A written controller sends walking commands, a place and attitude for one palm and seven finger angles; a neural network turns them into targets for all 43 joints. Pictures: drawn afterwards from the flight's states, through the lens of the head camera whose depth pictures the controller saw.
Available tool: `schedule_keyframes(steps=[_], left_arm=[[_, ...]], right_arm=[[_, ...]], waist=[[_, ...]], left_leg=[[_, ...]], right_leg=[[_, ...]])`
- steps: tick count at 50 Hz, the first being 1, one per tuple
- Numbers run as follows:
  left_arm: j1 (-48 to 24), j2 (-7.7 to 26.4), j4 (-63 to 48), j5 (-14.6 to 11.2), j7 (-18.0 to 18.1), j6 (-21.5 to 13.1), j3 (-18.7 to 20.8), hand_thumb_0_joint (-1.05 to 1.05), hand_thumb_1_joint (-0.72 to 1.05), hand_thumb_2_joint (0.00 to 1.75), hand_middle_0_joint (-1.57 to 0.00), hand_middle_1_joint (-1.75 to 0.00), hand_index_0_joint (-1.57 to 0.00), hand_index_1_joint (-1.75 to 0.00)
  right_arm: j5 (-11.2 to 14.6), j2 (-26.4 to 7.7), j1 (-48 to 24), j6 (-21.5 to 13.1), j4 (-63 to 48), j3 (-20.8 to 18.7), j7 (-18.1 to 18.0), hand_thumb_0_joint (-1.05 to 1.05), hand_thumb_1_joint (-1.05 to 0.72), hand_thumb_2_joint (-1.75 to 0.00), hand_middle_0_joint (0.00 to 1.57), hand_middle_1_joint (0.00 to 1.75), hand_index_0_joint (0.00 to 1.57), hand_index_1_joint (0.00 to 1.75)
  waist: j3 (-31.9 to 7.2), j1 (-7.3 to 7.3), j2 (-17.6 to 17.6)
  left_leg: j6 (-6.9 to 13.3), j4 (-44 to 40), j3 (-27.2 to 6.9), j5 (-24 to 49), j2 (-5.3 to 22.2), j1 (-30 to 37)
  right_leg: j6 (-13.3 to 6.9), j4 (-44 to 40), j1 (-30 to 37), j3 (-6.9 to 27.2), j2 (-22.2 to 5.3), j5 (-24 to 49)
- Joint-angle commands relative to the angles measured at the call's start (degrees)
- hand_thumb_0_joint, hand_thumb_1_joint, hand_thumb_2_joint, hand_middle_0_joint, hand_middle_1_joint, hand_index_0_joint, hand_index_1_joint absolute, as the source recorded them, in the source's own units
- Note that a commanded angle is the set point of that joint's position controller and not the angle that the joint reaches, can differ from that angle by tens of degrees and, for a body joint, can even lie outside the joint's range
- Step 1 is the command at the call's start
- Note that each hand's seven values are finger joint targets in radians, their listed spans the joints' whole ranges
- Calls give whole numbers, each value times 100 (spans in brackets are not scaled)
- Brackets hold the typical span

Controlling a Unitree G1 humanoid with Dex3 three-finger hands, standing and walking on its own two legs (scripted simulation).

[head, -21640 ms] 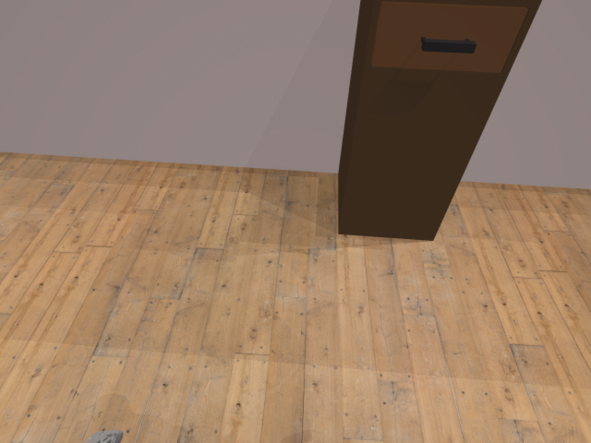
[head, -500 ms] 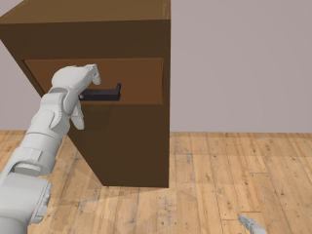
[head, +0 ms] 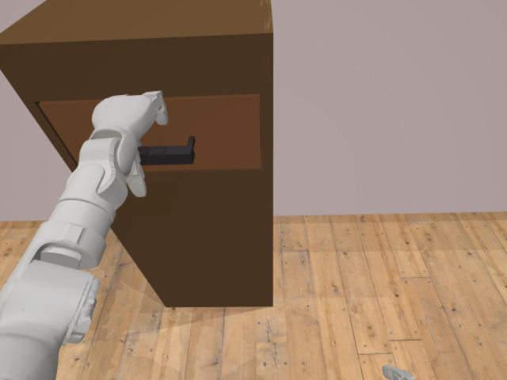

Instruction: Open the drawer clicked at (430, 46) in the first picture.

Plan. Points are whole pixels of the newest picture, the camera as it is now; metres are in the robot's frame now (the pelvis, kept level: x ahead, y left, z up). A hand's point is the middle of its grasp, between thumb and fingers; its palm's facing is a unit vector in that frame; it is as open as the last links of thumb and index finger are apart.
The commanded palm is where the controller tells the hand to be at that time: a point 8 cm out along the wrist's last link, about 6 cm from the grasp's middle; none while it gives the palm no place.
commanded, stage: move the hooked fingers above the handle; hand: left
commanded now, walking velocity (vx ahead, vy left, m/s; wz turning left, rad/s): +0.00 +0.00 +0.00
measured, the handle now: (157, 148) +0.50 +0.20 +0.10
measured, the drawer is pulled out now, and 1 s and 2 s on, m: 0.00 0.00 0.00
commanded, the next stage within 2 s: lift the fingers back up to retry in 0.14 s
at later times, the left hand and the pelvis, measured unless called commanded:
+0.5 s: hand (160, 129) +0.46 +0.16 +0.18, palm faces +0.08 -0.05 -1.00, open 13.3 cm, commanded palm +0.43 +0.19 +0.23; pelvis +0.00 +0.00 +0.00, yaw +0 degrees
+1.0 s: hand (151, 137) +0.45 +0.18 +0.17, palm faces +0.04 -0.04 -1.00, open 13.8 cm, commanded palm +0.43 +0.20 +0.23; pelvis +0.01 -0.01 +0.00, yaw +1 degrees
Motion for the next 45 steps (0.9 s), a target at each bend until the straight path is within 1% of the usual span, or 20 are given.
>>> schedule_keyframes(steps=[1,2,3,4,7,8,12,14,15,17,19,21,24,26,30,31,36,38,42,45], left_arm=[[-2671,1610,-1419,8,96,-337,546,0,-50,30,-30,-120,-30,-120],[-2979,1194,-1799,-31,83,-496,163,0,-50,30,-30,-120,-30,-120],[-3208,1001,-2121,-112,80,-648,32,0,-50,30,-30,-120,-30,-120],[-3431,1163,-2444,-158,140,-787,154,0,-50,30,-30,-120,-30,-120],[-3600,1029,-2512,-278,330,-966,104,0,-50,30,-30,-120,-30,-120],[-3589,1053,-2448,-338,394,-970,162,0,-50,30,-30,-120,-30,-120],[-3349,1276,-1260,-337,741,-555,534,0,-50,30,-30,-120,-30,-120],[-3211,1390,-783,-230,843,-257,644,0,-50,30,-30,-120,-30,-120],[-3089,1270,-659,-164,850,-91,539,0,-50,30,-30,-120,-30,-120],[-2925,1156,-422,-35,774,198,432,0,-50,30,-30,-120,-30,-120],[-2793,1533,-383,125,690,320,664,0,-50,30,-30,-120,-30,-120],[-2922,1341,-560,176,620,401,437,0,-50,30,-30,-120,-30,-120],[-2566,1570,-206,193,452,470,563,0,-50,30,-30,-120,-30,-120],[-2660,1519,-280,133,334,415,473,0,-50,30,-30,-120,-30,-120],[-2603,1836,-423,137,170,168,656,0,-50,30,-30,-120,-30,-120],[-2621,1729,-552,118,139,80,579,0,-50,30,-30,-120,-30,-120],[-2931,1322,-1920,-94,49,-595,317,0,-50,30,-30,-120,-30,-120],[-3006,1443,-2153,-203,74,-769,426,0,-50,30,-30,-120,-30,-120],[-3157,1251,-2033,-339,253,-841,326,0,-50,30,-30,-120,-30,-120],[-3096,1477,-1836,-310,447,-715,594,0,-50,30,-30,-120,-30,-120]], right_arm=[[-49,-802,-284,-327,-854,-357,-137,0,-90,-90,20,30,20,30],[-52,-767,-261,-383,-866,-391,-134,0,-90,-90,20,30,20,30],[-74,-738,-173,-448,-866,-452,-138,0,-90,-90,20,30,20,30],[-83,-760,-131,-521,-818,-495,-131,0,-90,-90,20,30,20,30],[-103,-734,73,-618,-644,-537,-125,0,-90,-90,20,30,20,30],[-100,-738,120,-642,-593,-546,-105,0,-90,-90,20,30,20,30],[-64,-819,76,-617,-324,-456,-17,0,-90,-90,20,30,20,30],[-69,-856,-2,-582,-278,-415,25,0,-90,-90,20,30,20,30],[-73,-844,-49,-563,-301,-402,43,0,-90,-90,20,30,20,30],[-76,-850,-92,-508,-328,-381,72,0,-90,-90,20,30,20,30],[-73,-894,-172,-419,-377,-356,52,0,-90,-90,20,30,20,30],[-71,-846,-272,-385,-476,-331,1,0,-90,-90,20,30,20,30],[-37,-858,-338,-314,-537,-279,-65,0,-90,-90,20,30,20,30],[-35,-841,-355,-326,-604,-265,-125,0,-90,-90,20,30,20,30],[-29,-839,-356,-345,-708,-247,-205,0,-90,-90,20,30,20,30],[-31,-821,-349,-372,-751,-253,-206,0,-90,-90,20,30,20,30],[-59,-766,-226,-533,-881,-420,-183,0,-90,-90,20,30,20,30],[-79,-800,-120,-574,-798,-468,-190,0,-90,-90,20,30,20,30],[-40,-781,-43,-621,-575,-487,-153,0,-90,-90,20,30,20,30],[-53,-812,-17,-608,-460,-498,-89,0,-90,-90,20,30,20,30]], waist=[[-1659,62,-398],[-1760,-59,-122],[-1909,-144,-131],[-2019,-152,151],[-2133,-204,285],[-2094,-215,99],[-1523,-41,-307],[-1543,58,-413],[-1592,100,-401],[-1528,109,-489],[-1701,164,-815],[-1721,122,-858],[-1346,128,-981],[-1282,94,-958],[-1277,102,-776],[-1253,97,-725],[-1862,-12,-216],[-1982,-60,-174],[-1671,-131,-145],[-1857,-38,-163]], left_leg=[[-77,-241,-301,930,306,708],[-66,-176,-327,1005,297,964],[-53,-133,-373,1124,324,1224],[-68,-84,-423,1207,334,1432],[-135,-24,-521,1438,303,1712],[-145,-8,-536,1524,307,1681],[-233,-228,-520,1208,301,1058],[-241,-288,-421,1244,306,777],[-246,-286,-389,1311,310,723],[-246,-278,-329,1409,346,650],[-199,-273,-259,1424,345,507],[-148,-288,-212,1292,329,489],[-133,-359,-188,957,312,253],[-113,-398,-170,772,314,261],[-96,-385,-137,609,295,216],[-89,-377,-157,640,294,253],[-17,-156,-231,1107,247,941],[-20,-96,-253,1284,233,1054],[-62,-93,-305,1210,213,1074],[-95,-48,-316,1544,199,1062]], right_leg=[[16,-407,650,179,-293,813],[5,-403,439,176,-269,821],[-3,-417,355,162,-261,803],[-14,-417,203,177,-219,798],[-42,-384,-25,94,-151,830],[-48,-405,-4,75,-140,852],[-61,-397,9,-33,-115,690],[-61,-379,229,-15,-143,775],[-60,-342,298,-11,-156,849],[-46,-326,351,-16,-180,997],[-7,-339,687,82,-229,1164],[27,-383,761,128,-276,1160],[58,-476,826,175,-305,968],[84,-539,811,196,-335,825],[91,-581,899,280,-366,715],[82,-575,860,272,-359,743],[37,-502,787,312,-298,1204],[18,-507,794,321,-283,1348],[17,-531,415,239,-236,1213],[-14,-435,543,207,-208,1490]])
